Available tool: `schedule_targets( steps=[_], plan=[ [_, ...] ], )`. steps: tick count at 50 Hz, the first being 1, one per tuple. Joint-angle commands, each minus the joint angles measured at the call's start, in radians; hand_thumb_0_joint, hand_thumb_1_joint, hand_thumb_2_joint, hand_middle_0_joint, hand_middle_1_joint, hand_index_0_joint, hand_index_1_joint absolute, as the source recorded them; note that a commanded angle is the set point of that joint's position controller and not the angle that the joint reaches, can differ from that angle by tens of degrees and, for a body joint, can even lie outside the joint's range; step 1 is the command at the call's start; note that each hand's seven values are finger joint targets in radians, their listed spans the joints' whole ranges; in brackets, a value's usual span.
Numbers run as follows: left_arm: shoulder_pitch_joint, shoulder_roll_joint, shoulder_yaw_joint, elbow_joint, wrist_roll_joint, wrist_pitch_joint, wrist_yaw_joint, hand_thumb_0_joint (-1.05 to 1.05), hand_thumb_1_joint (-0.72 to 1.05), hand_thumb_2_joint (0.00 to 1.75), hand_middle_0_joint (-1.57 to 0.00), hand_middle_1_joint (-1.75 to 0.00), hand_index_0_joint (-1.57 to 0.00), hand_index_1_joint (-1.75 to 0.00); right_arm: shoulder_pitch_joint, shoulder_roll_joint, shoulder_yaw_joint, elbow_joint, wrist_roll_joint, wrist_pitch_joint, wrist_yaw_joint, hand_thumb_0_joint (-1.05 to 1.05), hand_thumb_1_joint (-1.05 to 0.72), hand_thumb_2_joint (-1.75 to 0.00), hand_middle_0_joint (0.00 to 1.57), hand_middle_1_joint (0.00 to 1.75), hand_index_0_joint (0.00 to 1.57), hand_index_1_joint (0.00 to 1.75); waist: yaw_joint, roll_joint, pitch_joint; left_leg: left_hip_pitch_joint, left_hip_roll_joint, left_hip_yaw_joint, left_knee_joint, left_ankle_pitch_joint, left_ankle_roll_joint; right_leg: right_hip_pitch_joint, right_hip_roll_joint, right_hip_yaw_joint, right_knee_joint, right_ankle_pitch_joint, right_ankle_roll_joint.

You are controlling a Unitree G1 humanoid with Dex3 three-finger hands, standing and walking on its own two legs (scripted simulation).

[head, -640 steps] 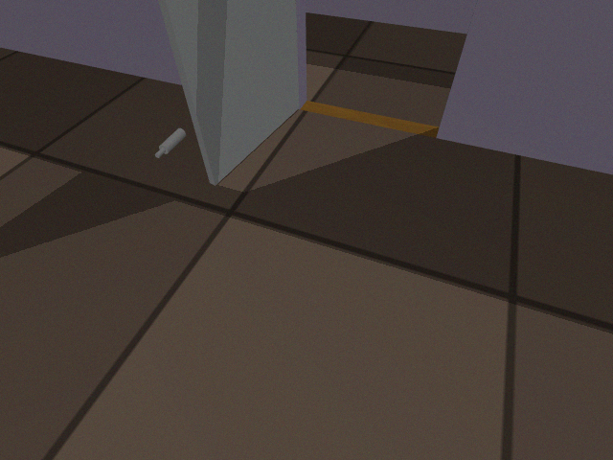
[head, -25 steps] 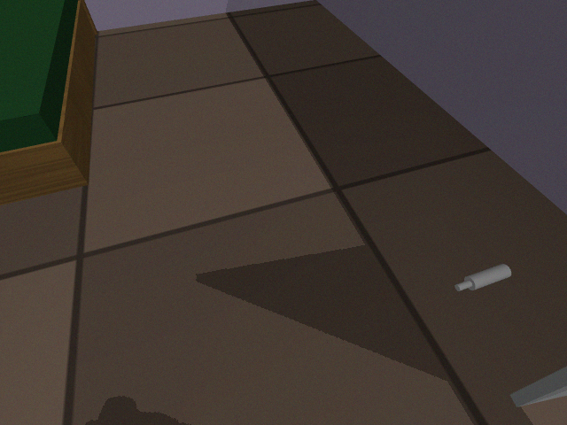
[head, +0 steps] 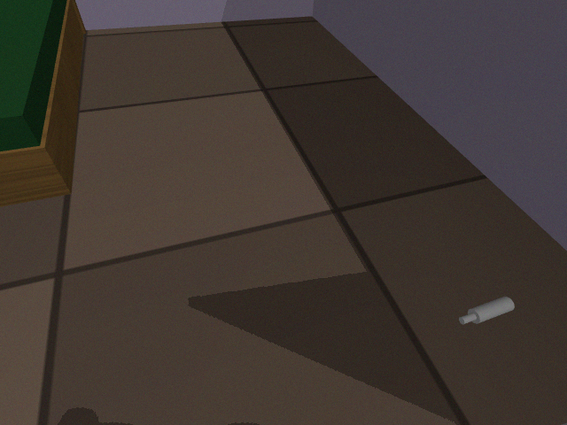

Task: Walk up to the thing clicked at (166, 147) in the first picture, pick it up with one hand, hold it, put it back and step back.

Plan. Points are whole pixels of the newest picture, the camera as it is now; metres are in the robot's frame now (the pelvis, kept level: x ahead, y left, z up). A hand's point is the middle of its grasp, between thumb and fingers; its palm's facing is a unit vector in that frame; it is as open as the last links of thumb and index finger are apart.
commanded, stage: walk up
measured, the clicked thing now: (485, 312) +0.67 -0.80 -0.74
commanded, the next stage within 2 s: none
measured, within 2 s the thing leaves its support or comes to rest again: neither
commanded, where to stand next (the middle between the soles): +0.93 -0.05 m, yaw +0 degrees
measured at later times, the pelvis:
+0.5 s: pelvis +0.25 -0.05 +0.00, yaw -2 degrees
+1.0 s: pelvis +0.48 -0.01 +0.01, yaw -1 degrees
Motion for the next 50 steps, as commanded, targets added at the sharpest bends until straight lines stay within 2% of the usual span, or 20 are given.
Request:
schedule_targets(
  steps=[1, 6, 11, 14, 17, 18, 19, 20, 21, 23, 25, 31, 35, 38, 39, 40, 41, 42, 46, 50],
  plan=[
    [-0.005, 0.209, 0.047, -0.073, -0.017, -0.051, -0.009, 0.0, 0.9, 0.9, -0.2, -0.3, -0.2, -0.3, -0.039, -0.266, -0.044, -0.107, 0.016, -0.039, -0.018, 0.0, -0.9, -0.9, 0.2, 0.3, 0.2, 0.3, 0.014, 0.185, 0.088, 0.084, 0.247, -0.347, -0.455, -0.35, 0.136, -0.244, -0.081, 0.051, 0.003, 0.152, 0.034],
    [-0.087, 0.175, 0.041, -0.127, -0.01, -0.047, -0.034, 0.0, 0.9, 0.9, -0.2, -0.3, -0.2, -0.3, 0.014, -0.269, -0.045, -0.109, 0.019, -0.05, -0.016, 0.0, -0.9, -0.9, 0.2, 0.3, 0.2, 0.3, -0.011, 0.17, 0.141, 0.097, 0.232, -0.209, -0.49, -0.196, 0.159, -0.244, -0.097, -0.008, -0.195, 0.254, 0.078],
    [-0.215, 0.133, 0.032, -0.187, -0.008, -0.059, -0.047, 0.0, 0.9, 0.9, -0.2, -0.3, -0.2, -0.3, 0.06, -0.268, -0.044, -0.125, 0.024, -0.045, -0.015, 0.0, -0.9, -0.9, 0.2, 0.3, 0.2, 0.3, -0.044, 0.159, 0.116, 0.148, 0.21, -0.102, -0.415, 0.015, 0.158, -0.145, -0.108, -0.095, -0.412, 0.35, 0.046],
    [-0.214, 0.123, 0.033, -0.188, -0.01, -0.068, -0.039, 0.0, 0.9, 0.9, -0.2, -0.3, -0.2, -0.3, 0.091, -0.265, -0.044, -0.137, 0.024, -0.032, -0.024, 0.0, -0.9, -0.9, 0.2, 0.3, 0.2, 0.3, -0.041, 0.145, 0.048, 0.195, 0.214, -0.081, -0.279, 0.313, 0.144, -0.037, -0.069, -0.14, -0.455, 0.326, 0.015],
    [0.036, 0.181, 0.069, -0.13, -0.011, -0.083, -0.012, 0.0, 0.9, 0.9, -0.2, -0.3, -0.2, -0.3, 0.112, -0.212, -0.022, -0.164, 0.025, -0.023, -0.03, 0.0, -0.9, -0.9, 0.2, 0.3, 0.2, 0.3, 0.088, -0.015, -0.133, 0.101, 0.126, -0.011, 0.175, 0.452, 0.088, 0.368, -0.026, -0.146, -0.528, 0.25, -0.026],
    [0.158, 0.256, 0.096, -0.118, -0.007, -0.09, 0.001, 0.0, 0.9, 0.9, -0.2, -0.3, -0.2, -0.3, 0.167, -0.149, 0.003, -0.181, 0.03, -0.025, -0.029, 0.0, -0.9, -0.9, 0.2, 0.3, 0.2, 0.3, 0.126, -0.211, -0.238, -0.066, 0.04, 0.021, 0.445, 0.189, 0.049, 0.55, -0.208, 0.116, -0.579, 0.102, -0.064],
    [0.18, 0.324, 0.105, -0.126, -0.016, -0.091, 0.006, 0.0, 0.9, 0.9, -0.2, -0.3, -0.2, -0.3, 0.16, -0.166, 0.002, -0.193, 0.043, -0.023, -0.031, 0.0, -0.9, -0.9, 0.2, 0.3, 0.2, 0.3, 0.13, -0.293, -0.204, -0.335, -0.093, -0.014, 0.586, -0.212, 0.018, 0.661, -0.408, 0.547, -0.725, 0.141, -0.19],
    [0.12, 0.328, 0.108, -0.149, -0.033, -0.087, 0.01, 0.0, 0.9, 0.9, -0.2, -0.3, -0.2, -0.3, 0.122, -0.238, -0.011, -0.174, 0.033, -0.016, -0.043, 0.0, -0.9, -0.9, 0.2, 0.3, 0.2, 0.3, 0.13, -0.208, -0.168, -0.365, -0.016, -0.098, 0.652, -0.258, 0.019, 0.595, -0.457, 0.597, -0.724, 0.164, -0.251],
    [0.095, 0.286, 0.096, -0.161, -0.044, -0.083, 0.016, 0.0, 0.9, 0.9, -0.2, -0.3, -0.2, -0.3, 0.062, -0.252, -0.017, -0.164, 0.033, -0.021, -0.041, 0.0, -0.9, -0.9, 0.2, 0.3, 0.2, 0.3, 0.125, -0.113, -0.102, -0.35, 0.005, -0.145, 0.698, -0.209, 0.017, 0.484, -0.422, 0.484, -0.724, 0.3, -0.254],
    [0.017, 0.215, 0.069, -0.183, -0.048, -0.09, 0.03, 0.0, 0.9, 0.9, -0.2, -0.3, -0.2, -0.3, 0.094, -0.197, -0.005, -0.145, 0.056, -0.018, -0.035, 0.0, -0.9, -0.9, 0.2, 0.3, 0.2, 0.3, 0.056, -0.067, -0.039, -0.282, 0.027, -0.177, 0.626, -0.102, 0.021, 0.338, -0.307, 0.193, -0.689, 0.519, -0.179],
    [-0.015, 0.183, 0.059, -0.196, -0.043, -0.097, 0.029, 0.0, 0.9, 0.9, -0.2, -0.3, -0.2, -0.3, 0.115, -0.177, -0.004, -0.146, 0.046, -0.007, -0.022, 0.0, -0.9, -0.9, 0.2, 0.3, 0.2, 0.3, 0.023, -0.099, 0.006, -0.221, 0.035, -0.147, 0.536, -0.032, 0.015, 0.204, -0.239, 0.07, -0.72, 0.542, -0.147],
    [-0.041, 0.204, 0.061, -0.259, -0.019, -0.12, 0.024, 0.0, 0.9, 0.9, -0.2, -0.3, -0.2, -0.3, 0.005, -0.163, -0.016, -0.19, 0.025, 0.005, 0.014, 0.0, -0.9, -0.9, 0.2, 0.3, 0.2, 0.3, 0.018, -0.078, 0.069, -0.274, 0.073, -0.102, 0.222, 0.069, -0.039, 0.152, -0.256, -0.03, -0.794, 0.384, -0.18],
    [-0.002, 0.211, 0.061, -0.257, -0.017, -0.111, 0.016, 0.0, 0.9, 0.9, -0.2, -0.3, -0.2, -0.3, -0.059, -0.157, -0.018, -0.201, 0.018, -0.017, 0.024, 0.0, -0.9, -0.9, 0.2, 0.3, 0.2, 0.3, 0.05, -0.068, 0.018, -0.12, 0.061, -0.046, 0.01, 0.184, -0.017, 0.166, -0.244, -0.054, -0.7, 0.37, -0.135],
    [-0.021, 0.211, 0.054, -0.271, -0.009, -0.103, 0.016, 0.0, 0.9, 0.9, -0.2, -0.3, -0.2, -0.3, 0.1, -0.202, -0.045, -0.153, 0.009, -0.023, 0.014, 0.0, -0.9, -0.9, 0.2, 0.3, 0.2, 0.3, -0.049, 0.047, -0.069, 0.157, 0.013, -0.012, -0.03, 0.16, 0.027, 0.081, -0.226, -0.063, -0.491, 0.381, -0.101],
    [0.025, 0.161, 0.035, -0.272, -0.012, -0.099, 0.018, 0.0, 0.9, 0.9, -0.2, -0.3, -0.2, -0.3, 0.202, -0.253, -0.063, -0.124, 0.0, -0.031, 0.004, 0.0, -0.9, -0.9, 0.2, 0.3, 0.2, 0.3, -0.096, 0.188, -0.131, 0.319, 0.024, -0.049, -0.063, 0.071, 0.059, -0.008, -0.154, -0.124, -0.242, 0.386, -0.075],
    [0.083, 0.086, 0.013, -0.27, -0.019, -0.096, 0.019, 0.0, 0.9, 0.9, -0.2, -0.3, -0.2, -0.3, 0.281, -0.327, -0.085, -0.117, -0.012, -0.034, -0.01, 0.0, -0.9, -0.9, 0.2, 0.3, 0.2, 0.3, -0.118, 0.405, -0.165, 0.425, 0.187, -0.32, -0.145, -0.114, 0.113, -0.188, -0.04, -0.166, 0.032, 0.127, -0.028],
    [0.127, 0.089, 0.01, -0.269, -0.028, -0.086, 0.023, 0.0, 0.9, 0.9, -0.2, -0.3, -0.2, -0.3, 0.235, -0.36, -0.082, -0.164, 0.003, -0.039, -0.018, 0.0, -0.9, -0.9, 0.2, 0.3, 0.2, 0.3, -0.078, 0.367, -0.157, 0.426, 0.378, -0.759, -0.319, -0.272, 0.171, -0.325, 0.062, -0.068, 0.149, -0.093, -0.005],
    [0.105, 0.202, 0.037, -0.245, -0.024, -0.075, 0.04, 0.0, 0.9, 0.9, -0.2, -0.3, -0.2, -0.3, 0.172, -0.374, -0.085, -0.182, 0.035, -0.037, -0.015, 0.0, -0.9, -0.9, 0.2, 0.3, 0.2, 0.3, -0.075, 0.271, -0.138, 0.359, 0.426, -0.824, -0.358, -0.328, 0.248, -0.311, -0.006, 0.013, 0.228, -0.091, -0.018],
    [0.112, 0.178, 0.032, -0.195, -0.039, -0.071, 0.024, 0.0, 0.9, 0.9, -0.2, -0.3, -0.2, -0.3, 0.079, -0.246, -0.03, -0.199, 0.045, -0.045, -0.031, 0.0, -0.9, -0.9, 0.2, 0.3, 0.2, 0.3, -0.003, 0.164, 0.001, 0.125, 0.249, -0.303, -0.32, 0.198, 0.104, -0.196, -0.079, 0.044, 0.101, 0.12, 0.01],
    [0.108, 0.148, 0.029, -0.194, -0.029, -0.055, 0.003, 0.0, 0.9, 0.9, -0.2, -0.3, -0.2, -0.3, 0.078, -0.239, -0.028, -0.215, 0.037, -0.053, -0.03, 0.0, -0.9, -0.9, 0.2, 0.3, 0.2, 0.3, 0.004, 0.206, 0.006, 0.105, 0.211, -0.179, -0.343, 0.212, 0.151, -0.17, -0.088, -0.017, -0.015, 0.195, 0.048]
  ],
)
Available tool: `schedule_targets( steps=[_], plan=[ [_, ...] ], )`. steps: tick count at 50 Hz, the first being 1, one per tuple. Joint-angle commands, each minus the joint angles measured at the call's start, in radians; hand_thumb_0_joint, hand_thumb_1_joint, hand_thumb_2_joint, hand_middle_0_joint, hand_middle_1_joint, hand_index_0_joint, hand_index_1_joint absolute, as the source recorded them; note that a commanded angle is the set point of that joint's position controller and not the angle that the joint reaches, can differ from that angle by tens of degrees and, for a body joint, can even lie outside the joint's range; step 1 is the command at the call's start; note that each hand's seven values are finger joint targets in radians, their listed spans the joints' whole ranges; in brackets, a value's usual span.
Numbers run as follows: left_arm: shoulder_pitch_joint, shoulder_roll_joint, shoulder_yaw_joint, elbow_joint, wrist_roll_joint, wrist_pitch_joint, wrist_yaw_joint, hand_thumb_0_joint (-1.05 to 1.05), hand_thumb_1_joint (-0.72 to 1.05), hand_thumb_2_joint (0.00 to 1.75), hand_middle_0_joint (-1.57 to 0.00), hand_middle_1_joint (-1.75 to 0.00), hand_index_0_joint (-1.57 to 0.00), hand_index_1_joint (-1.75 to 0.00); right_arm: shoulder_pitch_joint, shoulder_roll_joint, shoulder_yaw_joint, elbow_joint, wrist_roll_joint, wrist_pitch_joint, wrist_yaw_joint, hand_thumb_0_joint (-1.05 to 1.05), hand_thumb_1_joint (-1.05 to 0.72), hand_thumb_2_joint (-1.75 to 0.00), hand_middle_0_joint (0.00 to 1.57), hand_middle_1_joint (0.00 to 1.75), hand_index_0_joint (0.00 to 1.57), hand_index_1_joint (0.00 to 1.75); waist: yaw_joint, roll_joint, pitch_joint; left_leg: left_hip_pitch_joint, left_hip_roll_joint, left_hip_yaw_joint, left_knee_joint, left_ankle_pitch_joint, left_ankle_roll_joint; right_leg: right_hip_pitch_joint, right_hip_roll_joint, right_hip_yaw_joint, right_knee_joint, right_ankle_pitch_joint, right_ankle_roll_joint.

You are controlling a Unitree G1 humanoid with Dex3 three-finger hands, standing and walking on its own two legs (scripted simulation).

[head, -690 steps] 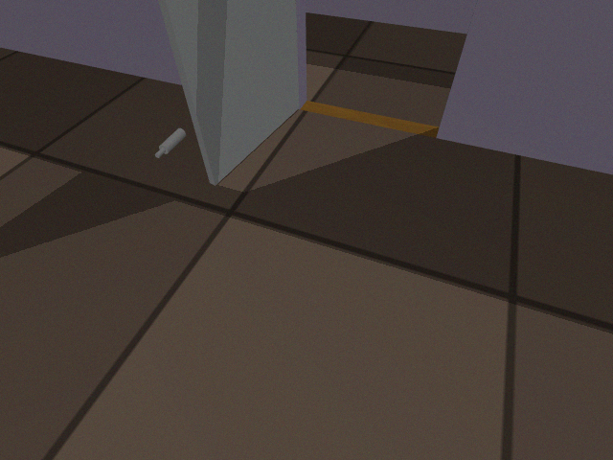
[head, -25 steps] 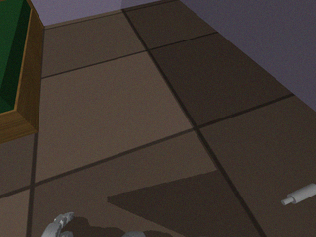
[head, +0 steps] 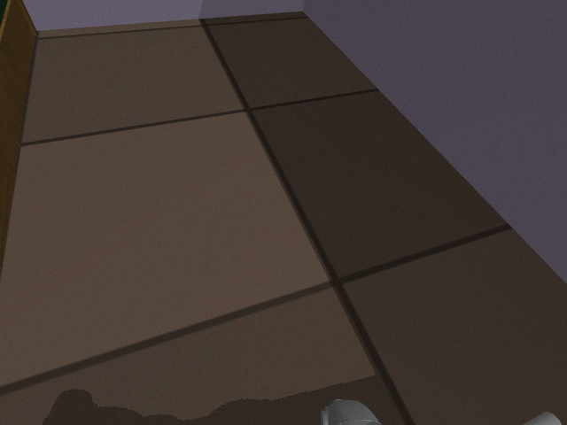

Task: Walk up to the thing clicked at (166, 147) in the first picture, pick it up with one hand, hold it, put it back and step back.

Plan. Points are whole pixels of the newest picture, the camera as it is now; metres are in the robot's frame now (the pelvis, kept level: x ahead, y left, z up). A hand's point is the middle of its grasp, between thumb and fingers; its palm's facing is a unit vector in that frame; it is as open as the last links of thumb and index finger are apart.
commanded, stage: walk up
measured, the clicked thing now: out of the picture +0.21 -0.79 -0.74
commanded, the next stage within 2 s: none
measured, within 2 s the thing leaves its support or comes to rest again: neither
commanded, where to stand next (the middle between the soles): +0.46 -0.03 m, yaw +1 degrees
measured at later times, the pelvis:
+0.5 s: pelvis +0.19 -0.07 +0.00, yaw +0 degrees
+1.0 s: pelvis +0.33 -0.02 +0.00, yaw +2 degrees
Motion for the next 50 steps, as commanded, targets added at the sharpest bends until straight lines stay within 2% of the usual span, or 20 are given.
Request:
schedule_targets(
  steps=[1, 4, 9, 11, 13, 14, 15, 16, 17, 21, 22, 29, 33, 37, 38, 39, 40, 41, 45, 50],
  plan=[
    [0.054, 0.158, 0.056, -0.06, 0.003, -0.008, -0.01, 0.0, 0.9, 0.9, -0.2, -0.3, -0.2, -0.3, 0.034, -0.287, -0.088, -0.072, 0.004, -0.029, -0.024, 0.0, -0.9, -0.9, 0.2, 0.3, 0.2, 0.3, 0.004, 0.22, -0.031, 0.09, 0.224, -0.181, -0.281, 0.114, 0.157, -0.084, -0.053, -0.003, -0.118, 0.095, 0.035],
    [-0.043, 0.153, 0.061, -0.09, 0.016, -0.01, -0.025, 0.0, 0.9, 0.9, -0.2, -0.3, -0.2, -0.3, 0.043, -0.304, -0.095, -0.071, -0.001, -0.026, -0.02, 0.0, -0.9, -0.9, 0.2, 0.3, 0.2, 0.3, -0.021, 0.198, 0.01, 0.083, 0.237, -0.178, -0.302, 0.008, 0.191, -0.094, -0.084, -0.032, -0.266, 0.123, 0.044],
    [-0.083, 0.144, 0.069, -0.08, 0.014, -0.025, -0.035, 0.0, 0.9, 0.9, -0.2, -0.3, -0.2, -0.3, 0.016, -0.312, -0.093, -0.086, 0.0, -0.018, -0.015, 0.0, -0.9, -0.9, 0.2, 0.3, 0.2, 0.3, -0.008, 0.192, 0.021, -0.026, 0.23, -0.158, -0.263, -0.084, 0.163, 0.087, -0.061, -0.071, -0.455, 0.212, 0.018],
    [-0.036, 0.148, 0.076, -0.061, 0.017, -0.033, -0.029, 0.0, 0.9, 0.9, -0.2, -0.3, -0.2, -0.3, 0.012, -0.312, -0.091, -0.09, 0.0, -0.011, -0.016, 0.0, -0.9, -0.9, 0.2, 0.3, 0.2, 0.3, 0.02, 0.167, -0.018, -0.033, 0.241, -0.167, -0.175, -0.028, 0.149, 0.202, -0.036, -0.096, -0.496, 0.189, 0.009],
    [0.056, 0.186, 0.094, -0.035, 0.023, -0.052, -0.013, 0.0, 0.9, 0.9, -0.2, -0.3, -0.2, -0.3, 0.044, -0.255, -0.07, -0.092, -0.003, -0.003, -0.017, 0.0, -0.9, -0.9, 0.2, 0.3, 0.2, 0.3, 0.065, 0.024, -0.109, -0.044, 0.152, -0.08, 0.109, 0.144, 0.104, 0.397, 0.011, -0.109, -0.596, 0.123, -0.013],
    [0.141, 0.24, 0.114, -0.021, 0.03, -0.063, -0.001, 0.0, 0.9, 0.9, -0.2, -0.3, -0.2, -0.3, 0.09, -0.197, -0.049, -0.096, 0.001, -0.005, -0.017, 0.0, -0.9, -0.9, 0.2, 0.3, 0.2, 0.3, 0.1, -0.14, -0.174, -0.152, 0.069, -0.014, 0.375, 0.098, 0.062, 0.522, -0.098, 0.058, -0.676, 0.004, -0.054],
    [0.154, 0.306, 0.125, -0.046, 0.026, -0.071, 0.011, 0.0, 0.9, 0.9, -0.2, -0.3, -0.2, -0.3, 0.126, -0.144, -0.028, -0.109, 0.004, -0.004, -0.016, 0.0, -0.9, -0.9, 0.2, 0.3, 0.2, 0.3, 0.086, -0.278, -0.178, -0.358, -0.05, -0.021, 0.561, -0.28, 0.009, 0.621, -0.327, 0.439, -0.768, 0.007, -0.135],
    [0.131, 0.324, 0.124, -0.042, 0.01, -0.063, 0.011, 0.0, 0.9, 0.9, -0.2, -0.3, -0.2, -0.3, 0.09, -0.252, -0.053, -0.085, -0.001, 0.009, -0.029, 0.0, -0.9, -0.9, 0.2, 0.3, 0.2, 0.3, 0.103, -0.191, -0.131, -0.419, -0.027, -0.081, 0.642, -0.325, 0.006, 0.568, -0.403, 0.579, -0.807, 0.004, -0.238],
    [0.109, 0.304, 0.118, -0.055, -0.002, -0.058, 0.014, 0.0, 0.9, 0.9, -0.2, -0.3, -0.2, -0.3, 0.07, -0.276, -0.059, -0.07, -0.003, 0.011, -0.036, 0.0, -0.9, -0.9, 0.2, 0.3, 0.2, 0.3, 0.091, -0.143, -0.088, -0.418, 0.011, -0.131, 0.664, -0.293, 0.002, 0.499, -0.398, 0.542, -0.801, 0.082, -0.26],
    [0.017, 0.209, 0.083, -0.078, -0.011, -0.063, 0.027, 0.0, 0.9, 0.9, -0.2, -0.3, -0.2, -0.3, 0.098, -0.222, -0.052, -0.027, 0.014, 0.024, -0.017, 0.0, -0.9, -0.9, 0.2, 0.3, 0.2, 0.3, 0.016, -0.104, -0.052, -0.294, 0.027, -0.165, 0.554, -0.119, -0.002, 0.346, -0.207, 0.119, -0.769, 0.437, -0.135],
    [0.012, 0.208, 0.08, -0.089, -0.005, -0.067, 0.027, 0.0, 0.9, 0.9, -0.2, -0.3, -0.2, -0.3, 0.096, -0.221, -0.055, -0.026, 0.008, 0.029, -0.012, 0.0, -0.9, -0.9, 0.2, 0.3, 0.2, 0.3, 0.017, -0.104, -0.05, -0.266, 0.021, -0.151, 0.548, -0.097, -0.007, 0.303, -0.199, 0.086, -0.78, 0.437, -0.156],
    [0.043, 0.217, 0.09, -0.129, 0.014, -0.07, 0.024, 0.0, 0.9, 0.9, -0.2, -0.3, -0.2, -0.3, -0.05, -0.204, -0.065, -0.071, -0.012, 0.038, 0.011, 0.0, -0.9, -0.9, 0.2, 0.3, 0.2, 0.3, 0.058, -0.059, -0.01, -0.308, 0.049, -0.122, 0.248, 0.011, -0.039, 0.325, -0.218, 0.027, -0.822, 0.219, -0.167],
    [0.061, 0.226, 0.086, -0.135, 0.014, -0.063, 0.021, 0.0, 0.9, 0.9, -0.2, -0.3, -0.2, -0.3, -0.104, -0.19, -0.065, -0.083, -0.017, 0.024, 0.019, 0.0, -0.9, -0.9, 0.2, 0.3, 0.2, 0.3, 0.067, -0.066, -0.02, -0.208, 0.042, -0.066, 0.107, 0.041, -0.022, 0.312, -0.226, 0.011, -0.758, 0.263, -0.17],
    [0.021, 0.21, 0.066, -0.155, 0.014, -0.056, 0.024, 0.0, 0.9, 0.9, -0.2, -0.3, -0.2, -0.3, 0.059, -0.234, -0.087, -0.03, -0.024, 0.008, 0.008, 0.0, -0.9, -0.9, 0.2, 0.3, 0.2, 0.3, -0.049, 0.075, -0.102, 0.144, 0.006, -0.057, 0.013, 0.022, 0.023, 0.15, -0.195, -0.03, -0.513, 0.278, -0.123],
    [0.068, 0.154, 0.046, -0.156, 0.007, -0.054, 0.025, 0.0, 0.9, 0.9, -0.2, -0.3, -0.2, -0.3, 0.154, -0.293, -0.107, -0.007, -0.033, 0.001, -0.002, 0.0, -0.9, -0.9, 0.2, 0.3, 0.2, 0.3, -0.086, 0.264, -0.171, 0.29, 0.066, -0.168, -0.081, -0.113, 0.065, 0.067, -0.096, -0.117, -0.235, 0.276, -0.082],
    [0.116, 0.069, 0.024, -0.16, 0.001, -0.051, 0.022, 0.0, 0.9, 0.9, -0.2, -0.3, -0.2, -0.3, 0.161, -0.364, -0.122, -0.032, -0.037, -0.002, -0.011, 0.0, -0.9, -0.9, 0.2, 0.3, 0.2, 0.3, -0.063, 0.456, -0.178, 0.388, 0.293, -0.573, -0.171, -0.192, 0.131, -0.167, 0.037, -0.132, -0.032, -0.173, -0.015],
    [0.129, 0.175, 0.052, -0.127, 0.007, -0.035, 0.037, 0.0, 0.9, 0.9, -0.2, -0.3, -0.2, -0.3, 0.134, -0.376, -0.124, -0.057, -0.009, 0.001, -0.014, 0.0, -0.9, -0.9, 0.2, 0.3, 0.2, 0.3, -0.061, 0.292, -0.161, 0.323, 0.388, -0.749, -0.259, -0.319, 0.217, -0.19, 0.041, -0.066, 0.047, -0.23, -0.019],
    [0.107, 0.222, 0.058, -0.112, 0.014, -0.03, 0.041, 0.0, 0.9, 0.9, -0.2, -0.3, -0.2, -0.3, 0.102, -0.36, -0.125, -0.058, 0.008, 0.007, -0.012, 0.0, -0.9, -0.9, 0.2, 0.3, 0.2, 0.3, -0.051, 0.243, -0.101, 0.236, 0.395, -0.721, -0.263, -0.317, 0.249, -0.186, -0.004, -0.021, 0.101, -0.213, -0.024],
    [0.123, 0.189, 0.056, -0.071, 0.005, -0.024, 0.021, 0.0, 0.9, 0.9, -0.2, -0.3, -0.2, -0.3, 0.034, -0.27, -0.082, -0.076, 0.01, -0.003, -0.021, 0.0, -0.9, -0.9, 0.2, 0.3, 0.2, 0.3, -0.005, 0.178, -0.024, 0.073, 0.227, -0.32, -0.248, 0.031, 0.135, -0.08, -0.044, 0.014, -0.023, -0.027, -0.006],
    [0.095, 0.144, 0.046, -0.064, 0.008, -0.019, 0.026, 0.0, 0.9, 0.9, -0.2, -0.3, -0.2, -0.3, 0.001, -0.264, -0.073, -0.091, -0.001, 0.006, -0.028, 0.0, -0.9, -0.9, 0.2, 0.3, 0.2, 0.3, 0.006, 0.222, -0.001, 0.01, 0.207, -0.196, -0.239, 0.158, 0.187, -0.032, -0.049, -0.048, -0.197, 0.021, 0.041]
  ],
)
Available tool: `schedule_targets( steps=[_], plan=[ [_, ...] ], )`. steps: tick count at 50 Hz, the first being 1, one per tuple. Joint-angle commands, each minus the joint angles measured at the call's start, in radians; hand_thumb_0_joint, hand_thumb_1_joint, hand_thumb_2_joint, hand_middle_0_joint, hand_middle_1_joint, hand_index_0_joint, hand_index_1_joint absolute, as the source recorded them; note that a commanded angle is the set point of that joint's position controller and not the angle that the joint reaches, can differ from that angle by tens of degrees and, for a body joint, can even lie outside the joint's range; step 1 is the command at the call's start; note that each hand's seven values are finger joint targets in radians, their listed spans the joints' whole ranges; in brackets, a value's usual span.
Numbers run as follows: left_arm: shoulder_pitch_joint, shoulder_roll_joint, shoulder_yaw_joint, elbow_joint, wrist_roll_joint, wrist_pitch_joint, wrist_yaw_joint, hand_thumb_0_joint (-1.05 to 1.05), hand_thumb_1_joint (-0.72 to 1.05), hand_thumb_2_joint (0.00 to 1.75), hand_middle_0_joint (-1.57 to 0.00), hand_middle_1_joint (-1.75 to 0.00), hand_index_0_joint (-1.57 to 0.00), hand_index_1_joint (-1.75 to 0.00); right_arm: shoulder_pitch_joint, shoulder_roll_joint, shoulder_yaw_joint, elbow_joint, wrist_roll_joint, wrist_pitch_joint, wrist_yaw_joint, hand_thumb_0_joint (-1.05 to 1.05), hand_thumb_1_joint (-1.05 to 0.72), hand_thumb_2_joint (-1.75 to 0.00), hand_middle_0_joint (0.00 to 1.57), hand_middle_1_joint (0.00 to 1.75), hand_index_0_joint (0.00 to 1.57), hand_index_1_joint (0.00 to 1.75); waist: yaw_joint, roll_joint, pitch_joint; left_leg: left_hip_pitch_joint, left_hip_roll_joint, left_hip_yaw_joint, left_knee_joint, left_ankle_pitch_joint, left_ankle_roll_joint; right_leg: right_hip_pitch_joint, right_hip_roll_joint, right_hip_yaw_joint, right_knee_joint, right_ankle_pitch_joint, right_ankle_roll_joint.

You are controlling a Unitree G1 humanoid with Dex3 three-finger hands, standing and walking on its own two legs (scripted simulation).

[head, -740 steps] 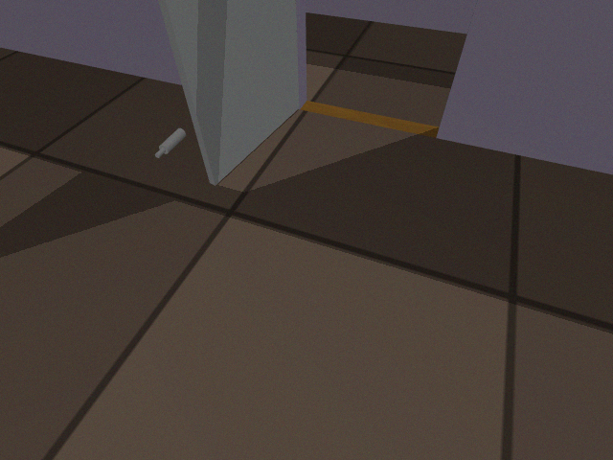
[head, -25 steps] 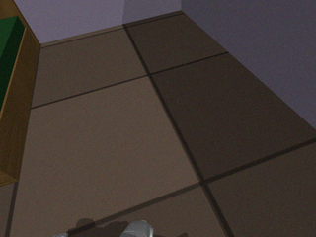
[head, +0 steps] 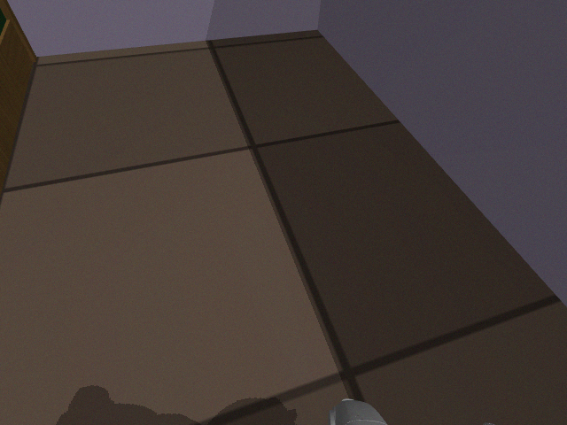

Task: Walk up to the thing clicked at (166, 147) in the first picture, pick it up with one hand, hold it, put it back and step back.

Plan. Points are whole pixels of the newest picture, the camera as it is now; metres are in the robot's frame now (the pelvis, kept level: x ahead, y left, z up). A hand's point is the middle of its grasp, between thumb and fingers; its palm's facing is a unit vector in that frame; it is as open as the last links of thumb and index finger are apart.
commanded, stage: walk up
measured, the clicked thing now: out of the picture -0.15 -0.76 -0.74
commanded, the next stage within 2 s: stand in 1.44 s
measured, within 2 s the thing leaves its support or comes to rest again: neither
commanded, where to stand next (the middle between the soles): +0.12 -0.01 m, yaw -1 degrees
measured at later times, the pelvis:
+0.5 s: pelvis +0.03 -0.02 -0.01, yaw +1 degrees
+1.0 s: pelvis +0.07 +0.00 +0.00, yaw +1 degrees
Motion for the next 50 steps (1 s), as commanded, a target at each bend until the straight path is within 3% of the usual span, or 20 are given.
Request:
schedule_targets(
  steps=[1, 4, 6, 8, 9, 10, 11, 12, 15, 19, 23, 25, 26, 27, 28, 30, 33, 37, 44, 50],
  plan=[
    [0.036, 0.152, 0.053, -0.046, 0.001, -0.015, 0.019, 0.0, 0.9, 0.9, -0.2, -0.3, -0.2, -0.3, -0.001, -0.256, -0.074, -0.064, -0.004, -0.009, -0.027, 0.0, -0.9, -0.9, 0.2, 0.3, 0.2, 0.3, -0.006, 0.209, 0.002, -0.023, 0.239, -0.173, -0.208, 0.221, 0.178, -0.006, -0.025, -0.028, -0.147, 0.039, 0.033],
    [0.014, 0.128, 0.05, -0.037, -0.001, -0.02, 0.036, 0.0, 0.9, 0.9, -0.2, -0.3, -0.2, -0.3, -0.028, -0.24, -0.06, -0.065, -0.009, 0.009, -0.031, 0.0, -0.9, -0.9, 0.2, 0.3, 0.2, 0.3, 0.002, 0.195, -0.03, -0.048, 0.235, -0.137, -0.091, 0.527, 0.169, 0.096, 0.006, -0.057, -0.246, 0.123, 0.03],
    [0.029, 0.125, 0.052, -0.017, -0.003, -0.023, 0.048, 0.0, 0.9, 0.9, -0.2, -0.3, -0.2, -0.3, -0.048, -0.239, -0.058, -0.061, -0.001, 0.023, -0.035, 0.0, -0.9, -0.9, 0.2, 0.3, 0.2, 0.3, 0.017, 0.17, -0.076, -0.061, 0.224, -0.123, 0.0, 0.528, 0.15, 0.187, 0.03, -0.064, -0.323, 0.19, 0.018],
    [0.052, 0.139, 0.055, 0.009, 0.002, -0.028, 0.054, 0.0, 0.9, 0.9, -0.2, -0.3, -0.2, -0.3, -0.086, -0.207, -0.046, -0.059, 0.017, 0.04, -0.036, 0.0, -0.9, -0.9, 0.2, 0.3, 0.2, 0.3, 0.05, 0.105, -0.111, -0.114, 0.17, -0.107, 0.098, 0.281, 0.086, 0.314, 0.051, -0.061, -0.445, 0.308, -0.001],
    [0.041, 0.17, 0.061, 0.007, 0.007, -0.034, 0.058, 0.0, 0.9, 0.9, -0.2, -0.3, -0.2, -0.3, -0.07, -0.162, -0.031, -0.053, 0.022, 0.045, -0.037, 0.0, -0.9, -0.9, 0.2, 0.3, 0.2, 0.3, 0.05, 0.02, -0.128, -0.147, 0.134, -0.093, 0.162, 0.105, 0.045, 0.366, -0.008, 0.007, -0.507, 0.35, -0.019],
    [0.015, 0.225, 0.071, -0.009, 0.014, -0.041, 0.062, 0.0, 0.9, 0.9, -0.2, -0.3, -0.2, -0.3, -0.017, -0.112, -0.013, -0.041, 0.025, 0.052, -0.036, 0.0, -0.9, -0.9, 0.2, 0.3, 0.2, 0.3, 0.031, -0.163, -0.158, -0.186, 0.053, -0.052, 0.297, -0.142, -0.003, 0.365, -0.197, 0.268, -0.603, 0.403, -0.068],
    [-0.062, 0.23, 0.06, -0.036, 0.011, -0.041, 0.062, 0.0, 0.9, 0.9, -0.2, -0.3, -0.2, -0.3, 0.033, -0.116, -0.008, -0.01, 0.02, 0.072, -0.042, 0.0, -0.9, -0.9, 0.2, 0.3, 0.2, 0.3, -0.008, -0.131, -0.118, -0.163, -0.002, -0.113, 0.357, -0.355, -0.022, 0.247, -0.299, 0.423, -0.68, 0.231, -0.127],
    [-0.122, 0.258, 0.062, -0.038, 0.011, -0.033, 0.064, 0.0, 0.9, 0.9, -0.2, -0.3, -0.2, -0.3, 0.012, -0.191, -0.034, 0.003, 0.014, 0.08, -0.049, 0.0, -0.9, -0.9, 0.2, 0.3, 0.2, 0.3, 0.0, -0.13, -0.098, -0.148, 0.023, -0.118, 0.4, -0.407, -0.016, 0.193, -0.323, 0.445, -0.677, 0.156, -0.222],
    [-0.157, 0.209, 0.046, -0.021, 0.012, -0.023, 0.061, 0.0, 0.9, 0.9, -0.2, -0.3, -0.2, -0.3, -0.007, -0.204, -0.035, 0.068, 0.019, 0.082, -0.044, 0.0, -0.9, -0.9, 0.2, 0.3, 0.2, 0.3, -0.001, -0.142, -0.087, -0.137, 0.034, -0.148, 0.356, -0.329, -0.022, 0.177, -0.203, 0.281, -0.683, 0.042, -0.138],
    [-0.183, 0.212, 0.055, -0.008, 0.026, -0.012, 0.055, 0.0, 0.9, 0.9, -0.2, -0.3, -0.2, -0.3, -0.009, -0.201, -0.03, 0.118, 0.005, 0.082, -0.041, 0.0, -0.9, -0.9, 0.2, 0.3, 0.2, 0.3, 0.017, -0.181, -0.151, -0.13, 0.022, -0.114, 0.276, -0.271, -0.045, 0.235, -0.178, 0.235, -0.676, -0.075, -0.134],
    [-0.254, 0.185, 0.051, 0.008, 0.014, 0.013, 0.044, 0.0, 0.9, 0.9, -0.2, -0.3, -0.2, -0.3, 0.018, -0.174, -0.021, 0.186, -0.007, 0.049, -0.045, 0.0, -0.9, -0.9, 0.2, 0.3, 0.2, 0.3, -0.013, -0.117, -0.153, 0.022, -0.002, -0.047, -0.038, -0.111, -0.049, 0.171, -0.143, 0.125, -0.581, -0.067, -0.109],
    [-0.251, 0.132, 0.033, 0.016, -0.001, 0.023, 0.037, 0.0, 0.9, 0.9, -0.2, -0.3, -0.2, -0.3, -0.005, -0.219, -0.032, 0.193, -0.028, 0.036, -0.054, 0.0, -0.9, -0.9, 0.2, 0.3, 0.2, 0.3, -0.008, 0.004, -0.129, 0.057, 0.087, -0.198, -0.134, -0.094, -0.015, 0.087, -0.093, 0.076, -0.513, -0.078, -0.042],
    [-0.248, 0.105, 0.027, 0.032, -0.011, 0.026, 0.034, 0.0, 0.9, 0.9, -0.2, -0.3, -0.2, -0.3, -0.105, -0.256, -0.032, 0.169, -0.026, 0.03, -0.052, 0.0, -0.9, -0.9, 0.2, 0.3, 0.2, 0.3, 0.026, 0.1, -0.088, -0.045, 0.183, -0.356, -0.202, -0.277, 0.026, 0.087, -0.028, 0.031, -0.498, -0.069, 0.0],
    [-0.271, 0.144, 0.039, 0.07, -0.005, 0.026, 0.034, 0.0, 0.9, 0.9, -0.2, -0.3, -0.2, -0.3, -0.163, -0.262, -0.029, 0.17, -0.013, 0.033, -0.047, 0.0, -0.9, -0.9, 0.2, 0.3, 0.2, 0.3, 0.035, 0.102, -0.024, -0.192, 0.202, -0.346, -0.212, -0.386, 0.047, 0.211, 0.011, -0.006, -0.475, -0.056, 0.003],
    [-0.262, 0.143, 0.037, 0.083, 0.001, 0.023, 0.033, 0.0, 0.9, 0.9, -0.2, -0.3, -0.2, -0.3, -0.191, -0.242, -0.018, 0.17, -0.016, 0.034, -0.045, 0.0, -0.9, -0.9, 0.2, 0.3, 0.2, 0.3, 0.048, 0.104, 0.0, -0.253, 0.183, -0.303, -0.214, -0.401, 0.037, 0.269, 0.0, 0.005, -0.488, -0.03, -0.001],
    [-0.258, 0.136, 0.035, 0.098, -0.001, 0.012, 0.029, 0.0, 0.9, 0.9, -0.2, -0.3, -0.2, -0.3, -0.175, -0.203, -0.002, 0.179, -0.018, 0.024, -0.044, 0.0, -0.9, -0.9, 0.2, 0.3, 0.2, 0.3, 0.044, 0.119, -0.023, -0.179, 0.121, -0.22, -0.172, -0.185, 0.002, 0.288, -0.034, 0.048, -0.539, 0.082, -0.018],
    [-0.273, 0.135, 0.026, 0.126, -0.009, 0.011, 0.031, 0.0, 0.9, 0.9, -0.2, -0.3, -0.2, -0.3, -0.17, -0.217, -0.002, 0.204, -0.011, 0.015, -0.045, 0.0, -0.9, -0.9, 0.2, 0.3, 0.2, 0.3, 0.029, 0.163, -0.072, -0.098, 0.131, -0.221, -0.176, -0.016, -0.009, 0.319, -0.032, 0.014, -0.552, 0.218, -0.012],
    [-0.293, 0.135, 0.013, 0.162, -0.009, 0.017, 0.026, 0.0, 0.9, 0.9, -0.2, -0.3, -0.2, -0.3, -0.181, -0.22, -0.006, 0.22, -0.011, 0.023, -0.05, 0.0, -0.9, -0.9, 0.2, 0.3, 0.2, 0.3, 0.023, 0.153, -0.061, -0.058, 0.145, -0.222, -0.213, -0.043, -0.006, 0.31, -0.025, 0.002, -0.574, 0.171, -0.004],
    [-0.287, 0.139, 0.006, 0.208, -0.009, 0.009, 0.031, 0.0, 0.9, 0.9, -0.2, -0.3, -0.2, -0.3, -0.183, -0.21, -0.01, 0.237, 0.003, 0.03, -0.057, 0.0, -0.9, -0.9, 0.2, 0.3, 0.2, 0.3, 0.005, 0.065, -0.141, 0.071, 0.121, -0.165, -0.143, 0.177, -0.016, 0.352, -0.07, 0.02, -0.591, 0.413, -0.011],
    [-0.304, 0.13, 0.006, 0.22, -0.007, 0.007, 0.036, 0.0, 0.9, 0.9, -0.2, -0.3, -0.2, -0.3, -0.2, -0.206, -0.015, 0.248, 0.006, 0.038, -0.058, 0.0, -0.9, -0.9, 0.2, 0.3, 0.2, 0.3, -0.004, 0.023, -0.157, 0.108, 0.121, -0.159, -0.15, 0.233, -0.019, 0.362, -0.08, 0.019, -0.594, 0.463, -0.009]
  ],
)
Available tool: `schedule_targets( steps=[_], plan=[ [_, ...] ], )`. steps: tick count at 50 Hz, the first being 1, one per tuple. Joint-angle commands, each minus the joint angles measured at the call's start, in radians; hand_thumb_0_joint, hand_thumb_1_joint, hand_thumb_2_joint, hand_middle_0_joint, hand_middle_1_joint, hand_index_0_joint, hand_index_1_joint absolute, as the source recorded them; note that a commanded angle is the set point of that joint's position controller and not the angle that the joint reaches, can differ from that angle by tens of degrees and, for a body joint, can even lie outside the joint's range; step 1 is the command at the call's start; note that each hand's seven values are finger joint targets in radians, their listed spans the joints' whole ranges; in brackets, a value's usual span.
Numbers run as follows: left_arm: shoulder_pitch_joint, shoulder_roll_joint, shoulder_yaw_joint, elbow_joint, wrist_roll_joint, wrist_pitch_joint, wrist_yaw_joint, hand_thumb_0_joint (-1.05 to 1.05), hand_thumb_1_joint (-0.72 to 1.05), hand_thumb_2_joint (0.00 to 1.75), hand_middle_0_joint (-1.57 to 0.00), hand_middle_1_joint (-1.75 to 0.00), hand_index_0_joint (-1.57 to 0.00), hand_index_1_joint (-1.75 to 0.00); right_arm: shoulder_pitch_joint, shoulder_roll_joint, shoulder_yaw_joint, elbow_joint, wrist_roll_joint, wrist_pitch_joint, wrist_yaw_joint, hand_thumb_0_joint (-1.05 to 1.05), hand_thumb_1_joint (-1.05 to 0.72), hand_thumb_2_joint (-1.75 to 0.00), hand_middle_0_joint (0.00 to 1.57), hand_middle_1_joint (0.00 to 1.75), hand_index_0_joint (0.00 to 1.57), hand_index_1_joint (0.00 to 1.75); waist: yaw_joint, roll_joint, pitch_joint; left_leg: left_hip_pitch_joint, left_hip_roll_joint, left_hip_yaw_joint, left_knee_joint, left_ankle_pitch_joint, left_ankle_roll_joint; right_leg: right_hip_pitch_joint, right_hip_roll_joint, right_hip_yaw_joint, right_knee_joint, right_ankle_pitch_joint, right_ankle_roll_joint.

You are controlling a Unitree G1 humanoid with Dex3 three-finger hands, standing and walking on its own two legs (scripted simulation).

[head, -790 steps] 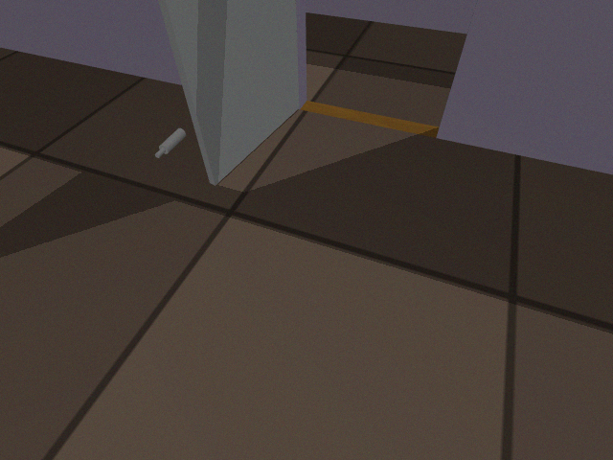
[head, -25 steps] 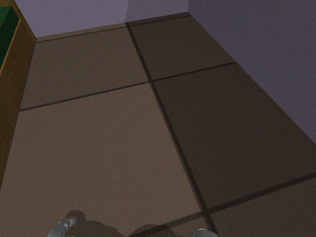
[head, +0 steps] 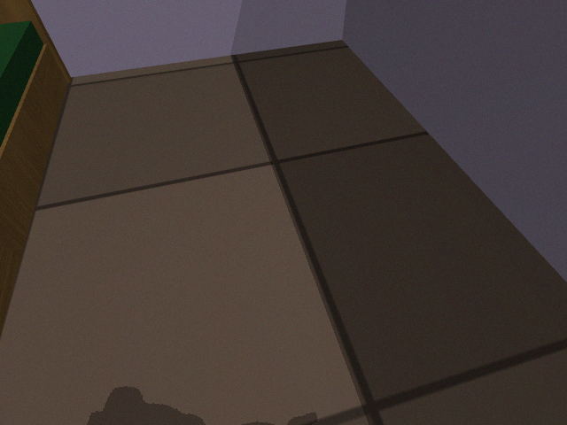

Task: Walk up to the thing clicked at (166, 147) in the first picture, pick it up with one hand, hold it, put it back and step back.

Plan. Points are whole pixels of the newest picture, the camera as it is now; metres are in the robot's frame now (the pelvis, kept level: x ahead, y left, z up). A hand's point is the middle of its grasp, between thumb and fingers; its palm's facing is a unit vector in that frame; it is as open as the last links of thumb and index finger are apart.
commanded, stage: walk up
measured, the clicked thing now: out of the picture -0.24 -0.75 -0.75
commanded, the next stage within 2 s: stand in 0.44 s
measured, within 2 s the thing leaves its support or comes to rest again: neither
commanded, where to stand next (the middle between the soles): +0.05 -0.01 m, yaw -2 degrees
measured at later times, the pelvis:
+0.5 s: pelvis +0.00 -0.01 +0.00, yaw +0 degrees
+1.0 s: pelvis -0.01 -0.03 +0.01, yaw +0 degrees
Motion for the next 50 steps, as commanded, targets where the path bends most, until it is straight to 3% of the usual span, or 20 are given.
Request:
schedule_targets(
  steps=[1, 14, 20, 26, 30, 33, 36, 50],
  plan=[
    [-0.07, 0.2, 0.04, -0.061, -0.001, -0.028, 0.013, 0.0, 0.9, 0.9, -0.2, -0.3, -0.2, -0.3, -0.006, -0.221, -0.047, -0.036, 0.004, -0.015, -0.016, 0.0, -0.9, -0.9, 0.2, 0.3, 0.2, 0.3, -0.027, -0.047, -0.117, -0.028, 0.111, -0.061, -0.078, 0.344, 0.038, 0.129, -0.093, 0.085, -0.023, 0.278, -0.056],
    [-0.098, 0.199, 0.051, -0.062, 0.007, -0.024, 0.016, 0.0, 0.9, 0.9, -0.2, -0.3, -0.2, -0.3, -0.052, -0.204, -0.04, -0.028, -0.001, -0.009, -0.011, 0.0, -0.9, -0.9, 0.2, 0.3, 0.2, 0.3, -0.019, -0.024, -0.087, -0.049, 0.106, -0.064, -0.145, 0.275, 0.025, 0.156, -0.088, 0.083, -0.073, 0.176, -0.036],
    [-0.103, 0.199, 0.057, -0.068, 0.011, -0.024, 0.015, 0.0, 0.9, 0.9, -0.2, -0.3, -0.2, -0.3, -0.048, -0.203, -0.037, -0.026, -0.005, -0.011, -0.011, 0.0, -0.9, -0.9, 0.2, 0.3, 0.2, 0.3, -0.017, -0.018, -0.096, -0.059, 0.103, -0.059, -0.156, 0.258, 0.023, 0.18, -0.09, 0.083, -0.078, 0.183, -0.036],
    [-0.1, 0.195, 0.047, -0.063, 0.006, -0.026, 0.018, 0.0, 0.9, 0.9, -0.2, -0.3, -0.2, -0.3, -0.047, -0.206, -0.044, -0.017, -0.007, -0.01, -0.011, 0.0, -0.9, -0.9, 0.2, 0.3, 0.2, 0.3, -0.022, -0.015, -0.105, -0.037, 0.126, -0.07, -0.177, 0.31, 0.008, 0.191, -0.093, 0.086, -0.081, 0.215, -0.048],
    [-0.09, 0.195, 0.043, -0.061, 0.007, -0.025, 0.018, 0.0, 0.9, 0.9, -0.2, -0.3, -0.2, -0.3, -0.046, -0.203, -0.044, -0.011, -0.005, -0.007, -0.01, 0.0, -0.9, -0.9, 0.2, 0.3, 0.2, 0.3, -0.02, 0.003, -0.099, -0.045, 0.123, -0.066, -0.184, 0.268, 0.007, 0.196, -0.093, 0.086, -0.092, 0.197, -0.048],
    [-0.089, 0.209, 0.045, -0.056, 0.009, -0.024, 0.017, 0.0, 0.9, 0.9, -0.2, -0.3, -0.2, -0.3, -0.036, -0.192, -0.041, -0.006, -0.007, -0.003, -0.007, 0.0, -0.9, -0.9, 0.2, 0.3, 0.2, 0.3, -0.02, -0.034, -0.058, -0.073, 0.112, -0.066, -0.193, 0.16, 0.008, 0.163, -0.086, 0.097, -0.127, 0.058, -0.039],
    [-0.098, 0.211, 0.043, -0.061, 0.009, -0.021, 0.016, 0.0, 0.9, 0.9, -0.2, -0.3, -0.2, -0.3, -0.018, -0.197, -0.043, -0.004, -0.009, 0.0, -0.005, 0.0, -0.9, -0.9, 0.2, 0.3, 0.2, 0.3, -0.027, -0.032, -0.047, -0.069, 0.111, -0.062, -0.19, 0.123, 0.011, 0.128, -0.095, 0.116, -0.147, -0.03, -0.046],
    [-0.07, 0.212, 0.041, -0.061, 0.006, -0.024, 0.012, 0.0, 0.9, 0.9, -0.2, -0.3, -0.2, -0.3, 0.001, -0.196, -0.041, -0.006, -0.01, -0.004, -0.004, 0.0, -0.9, -0.9, 0.2, 0.3, 0.2, 0.3, -0.024, -0.034, -0.065, -0.049, 0.116, -0.067, -0.179, 0.153, 0.013, 0.122, -0.087, 0.111, -0.123, 0.047, -0.047]
  ],
)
